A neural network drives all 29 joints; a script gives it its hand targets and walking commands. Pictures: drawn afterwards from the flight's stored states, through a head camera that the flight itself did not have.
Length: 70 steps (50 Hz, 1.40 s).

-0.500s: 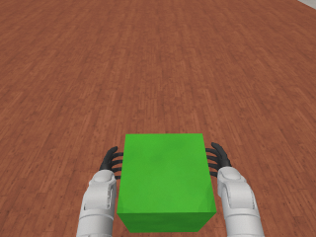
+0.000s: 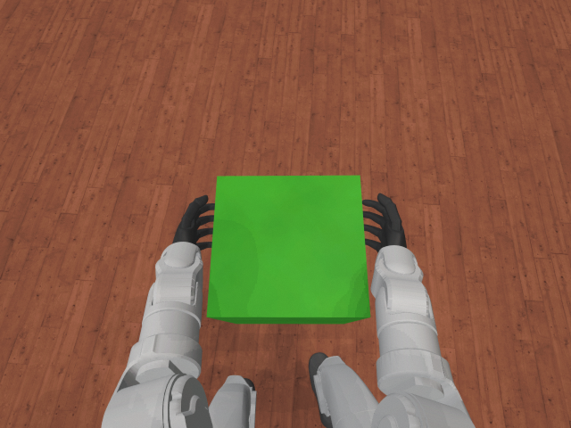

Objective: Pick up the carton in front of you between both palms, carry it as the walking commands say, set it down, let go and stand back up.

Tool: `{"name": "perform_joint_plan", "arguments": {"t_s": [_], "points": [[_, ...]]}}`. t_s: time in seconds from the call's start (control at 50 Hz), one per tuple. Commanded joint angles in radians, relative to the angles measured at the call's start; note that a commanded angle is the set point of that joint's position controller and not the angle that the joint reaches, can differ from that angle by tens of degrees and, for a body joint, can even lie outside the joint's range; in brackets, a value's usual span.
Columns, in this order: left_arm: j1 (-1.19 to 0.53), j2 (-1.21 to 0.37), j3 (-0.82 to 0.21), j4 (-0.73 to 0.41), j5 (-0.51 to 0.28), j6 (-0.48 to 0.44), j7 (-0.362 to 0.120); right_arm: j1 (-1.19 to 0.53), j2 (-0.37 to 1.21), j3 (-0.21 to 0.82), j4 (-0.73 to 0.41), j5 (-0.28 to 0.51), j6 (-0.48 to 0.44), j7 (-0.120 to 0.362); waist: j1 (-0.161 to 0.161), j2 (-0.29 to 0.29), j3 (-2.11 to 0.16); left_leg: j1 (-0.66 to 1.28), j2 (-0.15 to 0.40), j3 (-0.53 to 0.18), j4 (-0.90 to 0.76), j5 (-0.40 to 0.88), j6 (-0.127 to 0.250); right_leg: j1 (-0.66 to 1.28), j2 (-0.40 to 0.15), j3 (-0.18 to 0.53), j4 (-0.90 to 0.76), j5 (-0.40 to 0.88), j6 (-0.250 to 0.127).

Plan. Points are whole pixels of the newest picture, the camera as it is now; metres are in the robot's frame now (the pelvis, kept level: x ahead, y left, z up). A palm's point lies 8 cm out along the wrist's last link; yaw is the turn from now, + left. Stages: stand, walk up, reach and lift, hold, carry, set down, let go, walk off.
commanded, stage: set down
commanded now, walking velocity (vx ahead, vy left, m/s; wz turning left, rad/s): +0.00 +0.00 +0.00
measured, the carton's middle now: (289, 260) +0.37 -0.02 -0.15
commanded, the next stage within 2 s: none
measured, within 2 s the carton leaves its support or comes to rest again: rests again in 1.86 s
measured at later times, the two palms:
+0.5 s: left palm (219, 242) +0.44 +0.10 -0.22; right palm (372, 262) +0.37 -0.18 -0.21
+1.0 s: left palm (243, 249) +0.47 +0.07 -0.38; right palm (366, 274) +0.38 -0.21 -0.36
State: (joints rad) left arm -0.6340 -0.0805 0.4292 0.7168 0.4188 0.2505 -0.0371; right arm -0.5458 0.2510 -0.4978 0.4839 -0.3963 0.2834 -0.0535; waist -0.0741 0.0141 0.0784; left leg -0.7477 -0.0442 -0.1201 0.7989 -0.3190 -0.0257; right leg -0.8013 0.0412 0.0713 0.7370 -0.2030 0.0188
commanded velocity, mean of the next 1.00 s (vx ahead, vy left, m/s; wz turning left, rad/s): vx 0.00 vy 0.00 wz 0.00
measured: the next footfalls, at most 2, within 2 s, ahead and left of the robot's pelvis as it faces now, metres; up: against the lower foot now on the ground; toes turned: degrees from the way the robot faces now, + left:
none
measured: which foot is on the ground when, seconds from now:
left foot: down 0.00-1.00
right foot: down 0.00-1.00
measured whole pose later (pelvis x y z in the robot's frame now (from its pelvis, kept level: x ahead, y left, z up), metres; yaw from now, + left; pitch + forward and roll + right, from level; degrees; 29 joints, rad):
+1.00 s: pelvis -0.05 +0.02 -0.25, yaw +1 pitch +49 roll -1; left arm -1.18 0.10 0.17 0.97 0.15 0.23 0.12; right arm -0.93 0.10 -0.63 0.57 -0.19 0.22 -0.09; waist -0.17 0.07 -0.10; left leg -2.09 -0.18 -0.09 1.79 -0.55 -0.05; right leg -2.13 0.07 0.11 1.71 -0.43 0.11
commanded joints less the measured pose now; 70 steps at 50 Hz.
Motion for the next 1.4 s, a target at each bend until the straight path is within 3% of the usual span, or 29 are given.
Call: {"name": "perform_joint_plan", "arguments": {"t_s": [0.0, 0.06, 0.12, 0.24, 0.32, 0.5, 0.78, 1.1, 1.32, 1.38], "points": [[-0.507, -0.752, -0.459, -0.013, -0.162, -0.15, -0.212, -0.437, 0.834, 0.511, 0.069, 0.156, -0.118, 0.144, 0.015, 0.004, -0.785, -0.176, -0.117, 0.097, 0.018, 0.164, 0.042, 0.465, 0.063, -0.001, 0.097, 0.369, 0.044], [-0.552, -0.807, -0.572, -0.061, -0.225, -0.172, -0.207, -0.49, 0.865, 0.62, 0.006, 0.198, -0.153, 0.137, 0.008, 0.032, -1.045, -0.241, -0.125, 0.106, 0.113, 0.218, 0.031, 0.437, 0.067, -0.016, 0.209, 0.437, 0.05], [-0.559, -0.851, -0.645, -0.094, -0.272, -0.157, -0.192, -0.512, 0.852, 0.682, -0.043, 0.228, -0.152, 0.138, -0.011, 0.052, -1.181, -0.256, -0.129, 0.102, 0.19, 0.236, 0.017, 0.295, 0.083, -0.051, 0.292, 0.381, 0.057], [-0.588, -0.894, -0.632, -0.021, -0.289, -0.076, -0.188, -0.569, 0.812, 0.653, -0.004, 0.223, -0.076, 0.176, -0.053, 0.067, -1.067, -0.422, -0.13, 0.106, 0.264, 0.013, 0.007, -0.021, 0.102, -0.109, 0.383, 0.105, 0.045], [-0.624, -0.896, -0.59, 0.042, -0.283, -0.048, -0.175, -0.623, 0.794, 0.606, 0.05, 0.22, -0.044, 0.199, -0.066, 0.071, -1.035, -0.506, -0.134, 0.11, 0.323, -0.033, 0.006, -0.169, 0.106, -0.127, 0.445, 0.046, 0.041], [-0.734, -0.848, -0.548, 0.096, -0.289, -0.077, -0.112, -0.698, 0.739, 0.503, 0.122, 0.236, -0.051, 0.205, -0.087, 0.095, -1.114, -0.627, -0.15, 0.117, 0.477, 0.008, -0.002, -0.375, 0.112, -0.134, 0.591, 0.077, 0.047], [-0.933, -0.768, -0.586, 0.099, -0.343, -0.096, -0.047, -0.852, 0.625, 0.425, 0.119, 0.281, -0.063, 0.197, -0.146, 0.144, -1.238, -0.756, -0.163, 0.133, 0.691, 0.016, -0.013, -0.561, 0.096, -0.166, 0.796, 0.103, 0.063], [-1.154, -0.612, -0.537, 0.214, -0.365, -0.084, -0.031, -1.073, 0.481, 0.325, 0.144, 0.291, -0.055, 0.195, -0.197, 0.155, -1.213, -0.981, -0.158, 0.166, 0.899, -0.093, 0.002, -0.711, 0.067, -0.194, 0.978, 0.044, 0.076], [-1.285, -0.534, -0.596, 0.251, -0.443, -0.1, -0.036, -1.214, 0.397, 0.325, 0.136, 0.353, -0.081, 0.182, -0.239, 0.165, -1.217, -1.048, -0.143, 0.174, 1.041, -0.106, 0.012, -0.737, 0.045, -0.202, 1.095, 0.07, 0.078], [-1.305, -0.558, -0.631, 0.23, -0.46, -0.103, -0.035, -1.251, 0.396, 0.341, 0.111, 0.387, -0.087, 0.188, -0.254, 0.214, -1.2, -1.045, -0.142, 0.177, 1.07, -0.058, 0.009, -0.76, 0.044, -0.194, 1.123, 0.127, 0.073]]}}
